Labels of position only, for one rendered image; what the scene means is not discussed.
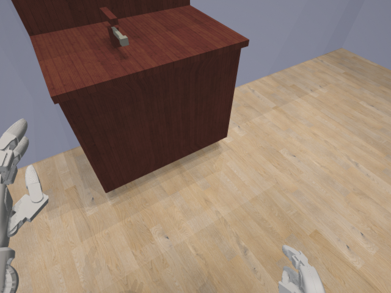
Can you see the tap lever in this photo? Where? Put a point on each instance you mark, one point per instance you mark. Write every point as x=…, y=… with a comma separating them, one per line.
x=123, y=39

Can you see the left robot hand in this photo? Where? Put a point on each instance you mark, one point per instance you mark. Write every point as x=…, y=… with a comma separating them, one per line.
x=12, y=148

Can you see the counter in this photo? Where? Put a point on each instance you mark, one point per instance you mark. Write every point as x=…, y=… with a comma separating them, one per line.
x=140, y=107

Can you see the robot left forearm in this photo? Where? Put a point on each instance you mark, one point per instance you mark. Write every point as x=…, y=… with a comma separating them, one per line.
x=9, y=279

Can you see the right robot hand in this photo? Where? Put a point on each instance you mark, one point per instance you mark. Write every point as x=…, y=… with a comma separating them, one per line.
x=307, y=280

